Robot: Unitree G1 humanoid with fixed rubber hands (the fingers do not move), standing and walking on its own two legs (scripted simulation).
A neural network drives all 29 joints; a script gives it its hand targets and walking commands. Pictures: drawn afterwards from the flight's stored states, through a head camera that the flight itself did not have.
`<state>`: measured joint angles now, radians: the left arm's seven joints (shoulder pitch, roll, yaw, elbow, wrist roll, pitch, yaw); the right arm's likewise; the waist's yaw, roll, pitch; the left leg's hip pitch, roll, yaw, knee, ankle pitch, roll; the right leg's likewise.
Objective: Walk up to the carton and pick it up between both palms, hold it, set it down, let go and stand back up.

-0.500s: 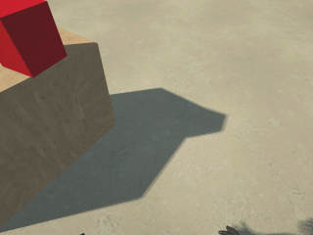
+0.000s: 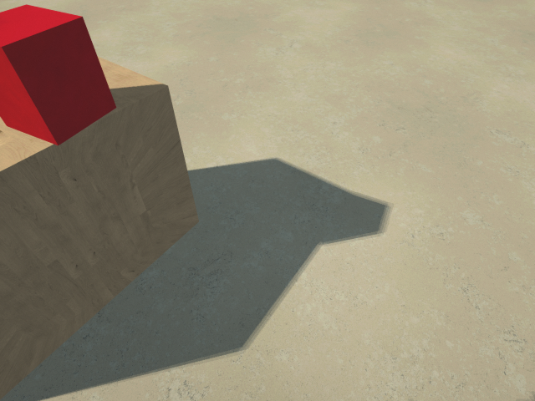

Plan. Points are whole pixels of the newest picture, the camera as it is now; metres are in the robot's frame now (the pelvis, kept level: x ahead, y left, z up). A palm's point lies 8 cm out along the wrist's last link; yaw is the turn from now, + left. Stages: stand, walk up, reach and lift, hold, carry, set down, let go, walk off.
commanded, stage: stand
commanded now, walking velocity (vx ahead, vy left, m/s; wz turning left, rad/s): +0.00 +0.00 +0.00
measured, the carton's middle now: (42, 74) +0.89 +0.58 +0.08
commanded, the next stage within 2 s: walk up in 1.32 s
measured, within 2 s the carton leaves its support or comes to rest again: neither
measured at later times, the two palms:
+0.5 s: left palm out of the picture +0.02 +0.22 -0.14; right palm out of the picture +0.00 -0.20 -0.14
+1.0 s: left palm out of the picture -0.02 +0.21 -0.14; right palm out of the picture -0.02 -0.19 -0.14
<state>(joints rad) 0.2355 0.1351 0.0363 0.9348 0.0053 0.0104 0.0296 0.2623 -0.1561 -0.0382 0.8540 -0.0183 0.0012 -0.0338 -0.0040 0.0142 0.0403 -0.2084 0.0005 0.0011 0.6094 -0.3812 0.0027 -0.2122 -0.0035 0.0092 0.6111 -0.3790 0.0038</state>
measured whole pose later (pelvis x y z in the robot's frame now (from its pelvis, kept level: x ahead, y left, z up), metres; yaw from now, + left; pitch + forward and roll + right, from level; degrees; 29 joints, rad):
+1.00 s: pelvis +0.00 +0.01 +0.01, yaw +0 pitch -3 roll +0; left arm 0.26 0.10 0.01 1.20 0.01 0.01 0.05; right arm 0.29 -0.11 -0.01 1.14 -0.01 0.00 -0.05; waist 0.00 0.02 0.07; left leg -0.10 -0.01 0.01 0.46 -0.30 0.01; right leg -0.10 -0.02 0.02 0.46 -0.30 0.02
